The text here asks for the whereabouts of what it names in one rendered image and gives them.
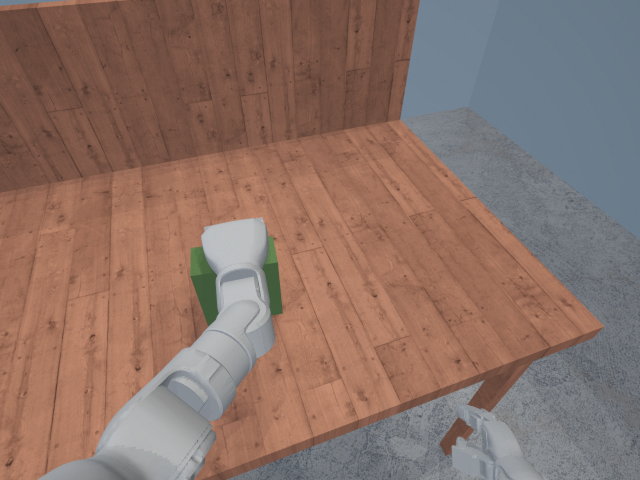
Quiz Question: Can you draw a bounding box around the left robot hand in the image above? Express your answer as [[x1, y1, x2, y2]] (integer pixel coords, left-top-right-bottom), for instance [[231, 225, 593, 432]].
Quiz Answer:
[[201, 217, 269, 275]]

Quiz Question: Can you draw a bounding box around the right robot hand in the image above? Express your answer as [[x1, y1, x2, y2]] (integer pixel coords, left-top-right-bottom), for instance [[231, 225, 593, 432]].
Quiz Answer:
[[451, 404, 526, 480]]

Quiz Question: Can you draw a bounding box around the right robot forearm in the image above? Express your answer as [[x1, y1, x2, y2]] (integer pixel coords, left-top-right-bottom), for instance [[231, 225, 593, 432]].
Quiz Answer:
[[493, 455, 549, 480]]

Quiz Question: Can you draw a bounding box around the robot left upper arm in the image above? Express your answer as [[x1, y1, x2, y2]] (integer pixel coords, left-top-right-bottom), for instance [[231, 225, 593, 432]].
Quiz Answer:
[[38, 385, 216, 480]]

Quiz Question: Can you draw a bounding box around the left robot forearm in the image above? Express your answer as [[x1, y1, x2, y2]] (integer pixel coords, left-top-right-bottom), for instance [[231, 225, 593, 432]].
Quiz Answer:
[[94, 263, 276, 456]]

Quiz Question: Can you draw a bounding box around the table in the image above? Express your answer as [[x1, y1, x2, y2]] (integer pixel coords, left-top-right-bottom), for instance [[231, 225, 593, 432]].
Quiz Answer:
[[0, 0, 604, 480]]

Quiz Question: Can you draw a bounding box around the sponge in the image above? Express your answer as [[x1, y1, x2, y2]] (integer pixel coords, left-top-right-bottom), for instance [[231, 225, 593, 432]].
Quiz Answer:
[[190, 236, 283, 327]]

